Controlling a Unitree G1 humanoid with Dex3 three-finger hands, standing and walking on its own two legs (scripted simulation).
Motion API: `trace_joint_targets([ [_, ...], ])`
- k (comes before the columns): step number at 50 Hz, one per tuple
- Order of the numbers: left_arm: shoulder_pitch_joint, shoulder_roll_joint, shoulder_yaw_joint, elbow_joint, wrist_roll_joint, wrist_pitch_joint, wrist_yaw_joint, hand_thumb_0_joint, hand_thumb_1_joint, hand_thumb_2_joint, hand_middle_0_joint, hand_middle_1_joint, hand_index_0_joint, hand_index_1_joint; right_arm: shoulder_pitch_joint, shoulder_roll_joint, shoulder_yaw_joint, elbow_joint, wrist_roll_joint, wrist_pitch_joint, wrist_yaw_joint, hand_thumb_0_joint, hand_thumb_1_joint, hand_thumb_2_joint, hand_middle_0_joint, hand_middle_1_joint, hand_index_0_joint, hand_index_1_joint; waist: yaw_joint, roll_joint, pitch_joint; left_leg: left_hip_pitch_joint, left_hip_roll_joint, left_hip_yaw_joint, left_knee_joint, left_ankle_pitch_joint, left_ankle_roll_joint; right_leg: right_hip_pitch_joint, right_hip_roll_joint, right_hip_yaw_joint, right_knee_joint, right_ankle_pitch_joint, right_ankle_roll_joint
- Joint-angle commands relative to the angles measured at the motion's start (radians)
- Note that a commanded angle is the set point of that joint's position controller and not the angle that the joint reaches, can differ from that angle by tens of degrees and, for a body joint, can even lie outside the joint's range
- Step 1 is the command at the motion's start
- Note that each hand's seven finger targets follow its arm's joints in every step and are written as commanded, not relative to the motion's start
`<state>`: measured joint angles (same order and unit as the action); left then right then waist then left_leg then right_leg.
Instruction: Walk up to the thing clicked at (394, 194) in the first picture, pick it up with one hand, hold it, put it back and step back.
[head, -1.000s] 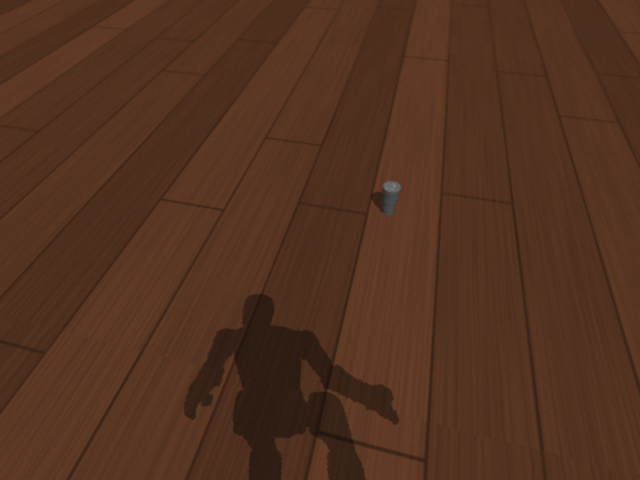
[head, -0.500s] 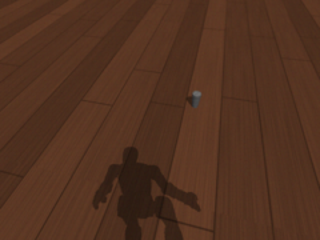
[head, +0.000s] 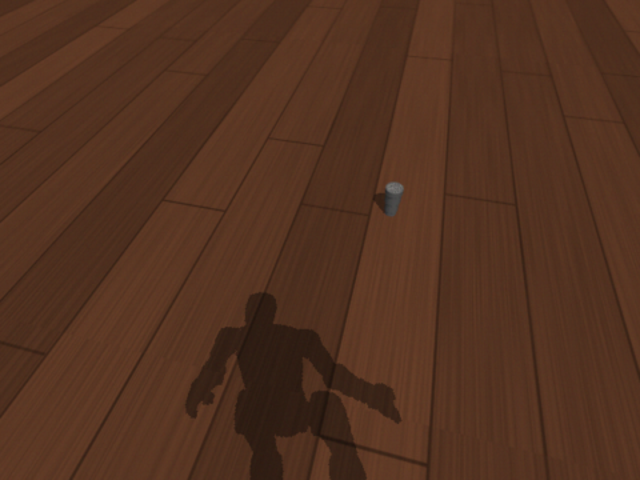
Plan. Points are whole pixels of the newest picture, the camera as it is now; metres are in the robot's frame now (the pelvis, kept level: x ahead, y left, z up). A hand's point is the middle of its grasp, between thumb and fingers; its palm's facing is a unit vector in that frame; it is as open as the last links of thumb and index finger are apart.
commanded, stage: stand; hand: left
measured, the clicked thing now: (392, 200) +1.30 -0.25 -0.71
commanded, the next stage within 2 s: walk up in 0.12 s
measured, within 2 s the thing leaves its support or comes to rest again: neither
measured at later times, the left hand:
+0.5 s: hand (204, 438) +0.20 +0.20 -0.15, palm faces -0.16 -0.89 -0.43, open 7.4 cm
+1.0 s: hand (267, 310) +0.43 +0.14 -0.17, palm faces -0.34 -0.88 -0.34, open 7.4 cm
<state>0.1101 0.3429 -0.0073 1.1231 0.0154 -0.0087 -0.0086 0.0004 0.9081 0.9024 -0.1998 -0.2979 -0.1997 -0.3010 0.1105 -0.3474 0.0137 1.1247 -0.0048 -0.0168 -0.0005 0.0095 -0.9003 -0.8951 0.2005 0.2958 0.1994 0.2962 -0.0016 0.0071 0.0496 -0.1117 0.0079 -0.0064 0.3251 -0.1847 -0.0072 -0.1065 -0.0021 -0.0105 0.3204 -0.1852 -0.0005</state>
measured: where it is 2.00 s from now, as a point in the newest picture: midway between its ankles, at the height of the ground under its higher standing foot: (403, 328)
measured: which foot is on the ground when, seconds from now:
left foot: down 0.00-0.46, up 0.48-0.86, down 0.88-1.00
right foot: down 0.00-0.16, up 0.18-0.42, down 0.44-0.92, up 0.94-1.00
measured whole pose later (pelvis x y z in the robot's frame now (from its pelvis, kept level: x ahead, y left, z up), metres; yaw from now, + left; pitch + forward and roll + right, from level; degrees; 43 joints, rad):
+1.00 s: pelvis +0.31 -0.11 -0.02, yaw -16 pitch -2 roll -1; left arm 0.33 0.43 0.04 0.90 0.02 -0.05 -0.05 0.00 0.91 0.90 -0.20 -0.30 -0.20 -0.30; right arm 0.26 -0.39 -0.08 0.86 -0.02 -0.10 0.06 0.01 -0.90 -0.89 0.20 0.30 0.20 0.30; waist -0.02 -0.04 0.06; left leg -0.32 0.07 0.10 0.61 -0.26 0.02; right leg -0.32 0.03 0.06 1.07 -0.43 -0.05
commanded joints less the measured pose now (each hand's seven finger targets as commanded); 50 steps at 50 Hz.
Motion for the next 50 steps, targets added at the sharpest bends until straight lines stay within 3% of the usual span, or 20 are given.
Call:
trace_joint_targets([
  [1, -0.036, 0.221, 0.044, -0.052, -0.006, -0.025, 0.019, 0.000, 0.900, 0.900, -0.200, -0.300, -0.200, -0.300, -0.028, -0.207, -0.042, -0.061, -0.004, -0.017, -0.010, 0.000, -0.900, -0.900, 0.200, 0.300, 0.200, 0.300, 0.003, -0.011, -0.079, 0.014, 0.118, -0.094, -0.041, 0.164, 0.032, 0.018, -0.131, 0.099, -0.042, 0.160, -0.024],
  [5, -0.035, 0.212, 0.041, -0.050, -0.006, -0.025, 0.019, 0.000, 0.900, 0.900, -0.200, -0.300, -0.200, -0.300, -0.034, -0.209, -0.044, -0.058, -0.001, -0.015, -0.010, 0.000, -0.900, -0.900, 0.200, 0.300, 0.200, 0.300, 0.005, -0.010, -0.063, 0.004, 0.117, -0.098, -0.044, 0.121, 0.030, 0.006, -0.127, 0.096, -0.055, 0.116, -0.022],
  [6, 0.023, 0.307, 0.113, -0.139, 0.017, -0.024, -0.018, 0.000, 0.900, 0.900, -0.200, -0.300, -0.200, -0.300, 0.035, -0.323, -0.120, -0.128, -0.029, -0.042, 0.004, 0.000, -0.900, -0.900, 0.200, 0.300, 0.200, 0.300, -0.024, -0.043, -0.153, 0.128, 0.103, -0.087, 0.047, -0.357, 0.097, -0.122, -0.057, 0.127, 0.037, -0.338, -0.058],
  [7, -0.038, 0.283, 0.111, -0.142, 0.024, -0.016, -0.032, 0.000, 0.900, 0.900, -0.200, -0.300, -0.200, -0.300, 0.083, -0.338, -0.137, -0.104, -0.034, -0.048, 0.008, 0.000, -0.900, -0.900, 0.200, 0.300, 0.200, 0.300, -0.063, 0.005, -0.075, 0.178, 0.145, -0.144, 0.015, -0.513, 0.128, -0.338, -0.047, 0.103, 0.114, -0.441, -0.057],
  [9, -0.128, 0.249, 0.112, -0.204, 0.028, -0.007, -0.052, 0.000, 0.900, 0.900, -0.200, -0.300, -0.200, -0.300, 0.140, -0.387, -0.168, -0.117, -0.035, -0.057, 0.008, 0.000, -0.900, -0.900, 0.200, 0.300, 0.200, 0.300, -0.114, 0.167, 0.031, 0.182, 0.392, -0.389, -0.193, -0.622, 0.241, -0.588, -0.032, 0.036, 0.497, -0.290, -0.024],
  [11, -0.099, 0.266, 0.119, -0.227, 0.026, -0.022, -0.060, 0.000, 0.900, 0.900, -0.200, -0.300, -0.200, -0.300, 0.103, -0.393, -0.176, -0.155, -0.036, -0.075, 0.005, 0.000, -0.900, -0.900, 0.200, 0.300, 0.200, 0.300, -0.072, 0.082, 0.059, 0.128, 0.464, -0.439, -0.212, -0.507, 0.277, -0.589, -0.118, 0.137, 0.556, -0.253, -0.028],
  [19, 0.064, 0.248, 0.137, -0.212, 0.016, -0.029, -0.104, 0.000, 0.900, 0.900, -0.200, -0.300, -0.200, -0.300, -0.014, -0.327, -0.164, -0.246, -0.046, -0.074, 0.037, 0.000, -0.900, -0.900, 0.200, 0.300, 0.200, 0.300, 0.015, 0.144, 0.030, -0.097, 0.227, 0.040, -0.063, -0.285, 0.149, -0.192, -0.081, -0.040, 0.301, -0.056, -0.004],
  [21, 0.187, 0.255, 0.145, -0.175, 0.020, -0.033, -0.092, 0.000, 0.900, 0.900, -0.200, -0.300, -0.200, -0.300, -0.035, -0.320, -0.160, -0.255, -0.038, -0.062, 0.036, 0.000, -0.900, -0.900, 0.200, 0.300, 0.200, 0.300, 0.077, 0.059, -0.002, -0.216, 0.192, 0.109, 0.114, -0.302, 0.125, 0.013, -0.026, -0.119, 0.258, 0.041, -0.008],
  [23, 0.430, 0.371, 0.194, -0.128, 0.023, -0.047, -0.056, 0.000, 0.900, 0.900, -0.200, -0.300, -0.200, -0.300, 0.027, -0.214, -0.119, -0.268, -0.038, -0.051, 0.037, 0.000, -0.900, -0.900, 0.200, 0.300, 0.200, 0.300, 0.188, -0.332, -0.087, -0.443, 0.042, 0.185, 0.656, -0.343, 0.083, 0.267, -0.073, 0.087, 0.109, -0.286, -0.055],
  [24, 0.409, 0.450, 0.206, -0.170, 0.020, -0.055, -0.045, 0.000, 0.900, 0.900, -0.200, -0.300, -0.200, -0.300, 0.063, -0.182, -0.100, -0.296, -0.019, -0.044, 0.042, 0.000, -0.900, -0.900, 0.200, 0.300, 0.200, 0.300, 0.155, -0.430, -0.057, -0.576, -0.033, 0.085, 0.835, -0.422, 0.034, 0.177, -0.302, 0.608, -0.158, -0.676, -0.124],
  [25, 0.296, 0.478, 0.198, -0.213, 0.011, -0.054, -0.050, 0.000, 0.900, 0.900, -0.200, -0.300, -0.200, -0.300, 0.046, -0.291, -0.127, -0.292, -0.021, -0.038, 0.040, 0.000, -0.900, -0.900, 0.200, 0.300, 0.200, 0.300, 0.107, -0.283, 0.019, -0.526, 0.022, 0.005, 0.866, -0.378, 0.026, 0.018, -0.399, 0.803, -0.240, -0.806, -0.227],
  [27, 0.184, 0.427, 0.182, -0.255, -0.010, -0.055, -0.045, 0.000, 0.900, 0.900, -0.200, -0.300, -0.200, -0.300, 0.051, -0.331, -0.140, -0.258, -0.009, -0.045, 0.044, 0.000, -0.900, -0.900, 0.200, 0.300, 0.200, 0.300, 0.054, -0.144, 0.078, -0.514, 0.112, -0.049, 0.867, -0.252, 0.034, -0.060, -0.345, 0.645, -0.195, -0.620, -0.237],
  [29, 0.160, 0.360, 0.161, -0.260, -0.016, -0.065, -0.035, 0.000, 0.900, 0.900, -0.200, -0.300, -0.200, -0.300, 0.148, -0.294, -0.129, -0.218, 0.002, -0.039, 0.047, 0.000, -0.900, -0.900, 0.200, 0.300, 0.200, 0.300, 0.014, -0.136, 0.053, -0.423, 0.132, -0.046, 0.775, -0.167, 0.050, -0.103, -0.251, 0.426, -0.135, -0.441, -0.177],
  [39, 0.198, 0.348, 0.144, -0.326, -0.006, -0.091, -0.039, 0.000, 0.900, 0.900, -0.200, -0.300, -0.200, -0.300, 0.035, -0.259, -0.142, -0.330, -0.026, -0.059, 0.078, 0.000, -0.900, -0.900, 0.200, 0.300, 0.200, 0.300, 0.052, -0.082, 0.046, -0.315, 0.104, 0.029, 0.315, -0.011, -0.003, -0.140, -0.205, 0.239, -0.069, -0.247, -0.196],
  [43, 0.159, 0.327, 0.129, -0.344, -0.001, -0.088, -0.037, 0.000, 0.900, 0.900, -0.200, -0.300, -0.200, -0.300, 0.194, -0.272, -0.165, -0.293, -0.027, -0.080, 0.064, 0.000, -0.900, -0.900, 0.200, 0.300, 0.200, 0.300, -0.058, -0.020, -0.022, 0.029, 0.035, 0.088, 0.208, -0.005, 0.026, -0.273, -0.156, 0.146, 0.170, -0.013, -0.153],
  [44, 0.191, 0.276, 0.113, -0.348, 0.002, -0.088, -0.035, 0.000, 0.900, 0.900, -0.200, -0.300, -0.200, -0.300, 0.339, -0.320, -0.185, -0.258, -0.032, -0.088, 0.050, 0.000, -0.900, -0.900, 0.200, 0.300, 0.200, 0.300, -0.119, 0.122, -0.113, 0.214, 0.078, -0.005, 0.144, -0.109, 0.063, -0.342, -0.082, 0.086, 0.458, 0.069, -0.116],
  [45, 0.254, 0.177, 0.085, -0.346, -0.012, -0.087, -0.032, 0.000, 0.900, 0.900, -0.200, -0.300, -0.200, -0.300, 0.404, -0.387, -0.203, -0.263, -0.049, -0.097, 0.038, 0.000, -0.900, -0.900, 0.200, 0.300, 0.200, 0.300, -0.121, 0.338, -0.153, 0.311, 0.297, -0.350, 0.018, -0.336, 0.122, -0.508, 0.051, 0.033, 0.728, -0.187, -0.062],
  [46, 0.286, 0.236, 0.096, -0.330, -0.018, -0.078, -0.022, 0.000, 0.900, 0.900, -0.200, -0.300, -0.200, -0.300, 0.338, -0.413, -0.203, -0.294, -0.032, -0.099, 0.036, 0.000, -0.900, -0.900, 0.200, 0.300, 0.200, 0.300, -0.087, 0.235, -0.111, 0.277, 0.430, -0.644, -0.126, -0.529, 0.199, -0.619, 0.101, 0.074, 0.829, -0.305, -0.050],
  [47, 0.281, 0.311, 0.105, -0.321, -0.008, -0.075, -0.012, 0.000, 0.900, 0.900, -0.200, -0.300, -0.200, -0.300, 0.279, -0.427, -0.207, -0.306, -0.009, -0.094, 0.040, 0.000, -0.900, -0.900, 0.200, 0.300, 0.200, 0.300, -0.065, 0.199, -0.083, 0.221, 0.472, -0.688, -0.120, -0.493, 0.268, -0.616, 0.026, 0.125, 0.893, -0.310, -0.064],
  [50, 0.229, 0.297, 0.109, -0.290, -0.021, -0.083, -0.023, 0.000, 0.900, 0.900, -0.200, -0.300, -0.200, -0.300, 0.219, -0.320, -0.158, -0.327, 0.000, -0.097, 0.033, 0.000, -0.900, -0.900, 0.200, 0.300, 0.200, 0.300, -0.027, 0.088, 0.046, 0.007, 0.312, -0.268, -0.087, -0.066, 0.182, -0.511, -0.040, 0.157, 0.812, -0.156, -0.046],
])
